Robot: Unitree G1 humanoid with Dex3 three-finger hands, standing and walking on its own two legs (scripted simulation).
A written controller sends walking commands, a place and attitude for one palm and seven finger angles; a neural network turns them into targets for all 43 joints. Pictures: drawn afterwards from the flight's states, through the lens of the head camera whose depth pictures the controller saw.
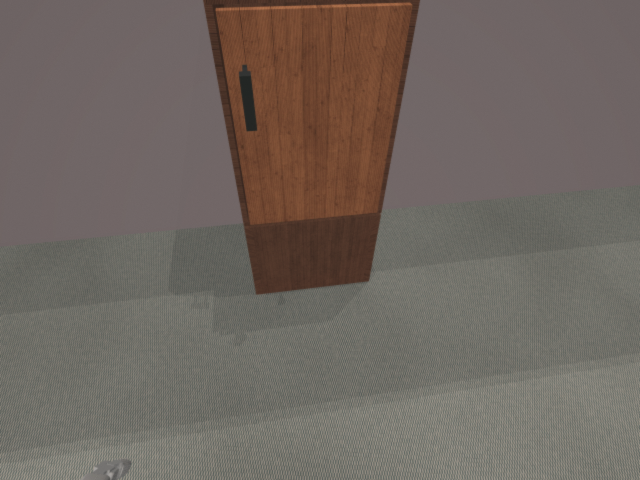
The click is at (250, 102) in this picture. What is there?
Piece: cupboard door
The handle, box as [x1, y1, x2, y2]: [239, 65, 256, 130]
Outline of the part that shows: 242,65 242,70 239,71 239,78 246,129 256,130 250,71 246,70 246,65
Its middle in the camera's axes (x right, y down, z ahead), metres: -0.17 -0.32 +0.87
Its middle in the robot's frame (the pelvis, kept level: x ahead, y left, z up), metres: +0.86 +0.21 +0.06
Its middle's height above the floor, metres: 0.83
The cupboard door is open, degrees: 0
